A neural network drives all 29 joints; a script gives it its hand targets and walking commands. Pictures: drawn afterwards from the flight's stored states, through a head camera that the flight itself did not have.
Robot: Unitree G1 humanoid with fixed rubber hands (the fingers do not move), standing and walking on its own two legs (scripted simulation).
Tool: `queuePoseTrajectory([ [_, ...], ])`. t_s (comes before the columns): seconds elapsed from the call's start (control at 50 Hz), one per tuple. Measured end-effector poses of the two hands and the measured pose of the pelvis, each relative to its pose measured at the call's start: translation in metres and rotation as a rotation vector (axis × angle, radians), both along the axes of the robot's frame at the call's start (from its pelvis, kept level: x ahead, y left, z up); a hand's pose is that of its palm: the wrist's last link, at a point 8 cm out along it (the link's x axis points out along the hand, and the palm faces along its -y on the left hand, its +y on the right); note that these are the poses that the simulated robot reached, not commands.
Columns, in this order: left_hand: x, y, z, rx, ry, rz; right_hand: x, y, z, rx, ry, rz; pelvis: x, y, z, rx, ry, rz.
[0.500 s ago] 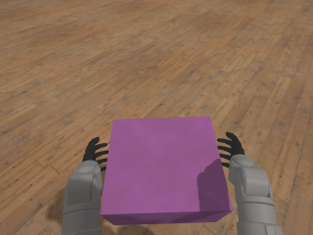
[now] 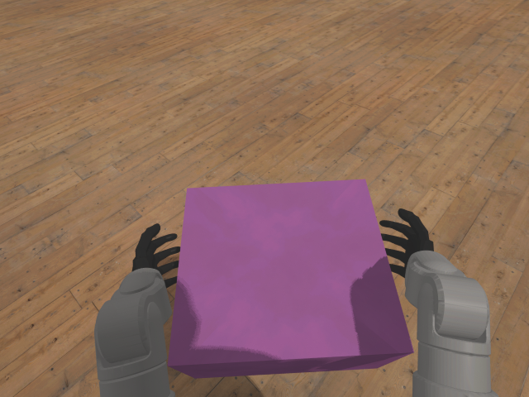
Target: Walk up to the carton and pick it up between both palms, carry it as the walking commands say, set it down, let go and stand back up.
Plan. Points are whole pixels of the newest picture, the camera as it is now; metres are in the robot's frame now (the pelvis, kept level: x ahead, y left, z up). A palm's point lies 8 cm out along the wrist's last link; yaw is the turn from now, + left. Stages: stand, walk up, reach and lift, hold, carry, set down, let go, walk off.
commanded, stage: carry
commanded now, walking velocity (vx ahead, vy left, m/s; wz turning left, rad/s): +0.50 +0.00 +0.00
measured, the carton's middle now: (281, 277) +0.30 +0.01 +0.01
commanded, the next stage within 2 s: none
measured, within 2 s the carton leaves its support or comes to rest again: neither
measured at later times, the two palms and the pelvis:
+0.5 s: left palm (205, 130) +0.60 +0.16 +0.08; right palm (380, 132) +0.59 -0.20 +0.08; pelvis +0.33 -0.01 -0.01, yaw +1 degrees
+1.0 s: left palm (203, 69) +0.93 +0.22 +0.06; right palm (332, 66) +0.92 -0.15 +0.07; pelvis +0.66 +0.04 +0.00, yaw -2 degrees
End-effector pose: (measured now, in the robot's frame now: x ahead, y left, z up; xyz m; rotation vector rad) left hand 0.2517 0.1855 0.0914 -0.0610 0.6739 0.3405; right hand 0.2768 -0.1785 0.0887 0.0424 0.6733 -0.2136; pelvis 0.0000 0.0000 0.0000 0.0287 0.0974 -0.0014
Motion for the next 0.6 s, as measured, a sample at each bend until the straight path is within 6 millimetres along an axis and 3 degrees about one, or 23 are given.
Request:
queuePoseTrajectory([
  [0.06,0.049,0.013,-0.015,-0.002,-0.014,-0.019,0.044,0.013,-0.012,0.0,-0.013,-0.018,0.045,0.013,-0.016,0.004,-0.015,-0.018],
  [0.16,0.116,0.019,-0.031,-0.018,0.095,-0.081,0.082,0.019,-0.03,-0.003,0.096,-0.094,0.102,0.023,-0.004,-0.008,-0.006,-0.045],
  [0.22,0.153,0.012,-0.027,-0.03,0.103,-0.111,0.106,0.012,-0.024,-0.002,0.103,-0.136,0.135,0.025,0.006,-0.023,-0.002,-0.043],
  [0.3,0.206,-0.001,-0.013,-0.032,0.045,-0.131,0.152,-0.001,-0.008,0.013,0.045,-0.169,0.184,0.023,0.013,-0.034,0.0,-0.037],
  [0.38,0.262,-0.011,0.0,-0.012,-0.017,-0.135,0.21,-0.011,0.001,0.025,-0.017,-0.165,0.242,0.013,0.009,-0.035,-0.012,-0.029],
  [0.48,0.337,-0.024,-0.005,0.01,-0.052,-0.103,0.299,-0.024,-0.01,0.03,-0.053,-0.117,0.322,-0.007,-0.013,-0.044,-0.034,0.011],
  [0.6,0.388,-0.017,-0.015,0.014,0.079,-0.01,0.387,-0.018,-0.018,0.014,0.078,-0.013,0.392,-0.018,0.003,-0.025,-0.012,0.043],
])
